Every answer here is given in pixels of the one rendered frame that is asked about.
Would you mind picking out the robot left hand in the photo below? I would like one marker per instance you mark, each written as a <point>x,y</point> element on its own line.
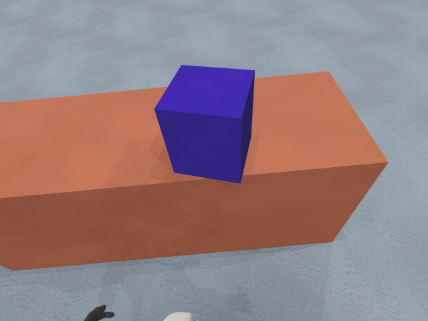
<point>99,313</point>

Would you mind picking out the carton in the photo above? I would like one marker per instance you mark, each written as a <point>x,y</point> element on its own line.
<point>205,116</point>

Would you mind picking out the pedestal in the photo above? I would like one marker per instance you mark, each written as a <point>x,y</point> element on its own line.
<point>88,179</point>

